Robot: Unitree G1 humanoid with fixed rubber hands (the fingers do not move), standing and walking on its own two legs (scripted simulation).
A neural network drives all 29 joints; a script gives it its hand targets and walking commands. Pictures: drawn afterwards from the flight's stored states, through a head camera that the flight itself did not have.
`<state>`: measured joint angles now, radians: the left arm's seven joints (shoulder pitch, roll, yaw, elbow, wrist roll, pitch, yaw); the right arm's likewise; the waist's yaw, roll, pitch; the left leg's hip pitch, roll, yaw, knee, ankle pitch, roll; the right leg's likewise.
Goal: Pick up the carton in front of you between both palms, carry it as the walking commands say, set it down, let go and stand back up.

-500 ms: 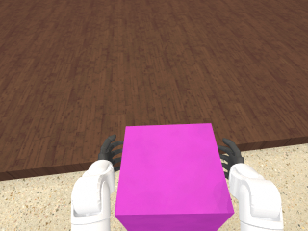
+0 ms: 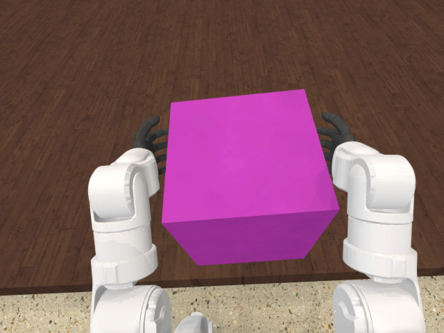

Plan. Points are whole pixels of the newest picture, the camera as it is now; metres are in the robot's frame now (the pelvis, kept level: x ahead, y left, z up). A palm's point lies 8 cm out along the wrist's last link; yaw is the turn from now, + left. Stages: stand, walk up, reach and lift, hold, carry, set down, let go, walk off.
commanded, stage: carry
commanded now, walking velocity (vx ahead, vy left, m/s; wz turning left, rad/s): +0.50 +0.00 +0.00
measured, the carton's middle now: (244, 188) +0.36 +0.01 +0.07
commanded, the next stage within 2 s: none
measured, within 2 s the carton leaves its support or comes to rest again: neither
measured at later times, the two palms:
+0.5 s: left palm (185, 48) +0.73 +0.15 +0.13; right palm (311, 49) +0.70 -0.14 +0.14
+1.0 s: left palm out of the picture +1.04 +0.18 +0.31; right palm out of the picture +1.07 -0.12 +0.30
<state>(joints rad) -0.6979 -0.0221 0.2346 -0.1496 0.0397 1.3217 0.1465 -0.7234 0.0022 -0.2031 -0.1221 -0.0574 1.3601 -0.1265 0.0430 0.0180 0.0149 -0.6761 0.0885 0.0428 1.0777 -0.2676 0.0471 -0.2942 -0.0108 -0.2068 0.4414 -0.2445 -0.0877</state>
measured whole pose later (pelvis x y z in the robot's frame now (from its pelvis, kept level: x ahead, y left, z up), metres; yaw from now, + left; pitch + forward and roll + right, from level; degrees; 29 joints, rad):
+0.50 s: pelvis +0.32 +0.03 +0.00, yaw +0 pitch +6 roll -2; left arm -0.85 -0.04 0.31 -0.14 0.10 1.31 0.13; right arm -0.80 0.06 -0.31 -0.14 -0.06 1.30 -0.15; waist -0.09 -0.02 0.13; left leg -0.26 0.00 0.11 0.49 -0.34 0.08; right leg -1.04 -0.04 -0.06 1.74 -0.51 -0.08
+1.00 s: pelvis +0.66 -0.02 +0.11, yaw +2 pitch +5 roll +2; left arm -0.96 0.03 0.28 0.11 0.01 1.28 0.16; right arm -0.90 0.01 -0.32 0.00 -0.13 1.35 -0.12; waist 0.13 -0.02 0.00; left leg -0.76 0.01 0.04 0.93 -0.21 0.07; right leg -0.26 0.04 -0.11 0.49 -0.33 -0.11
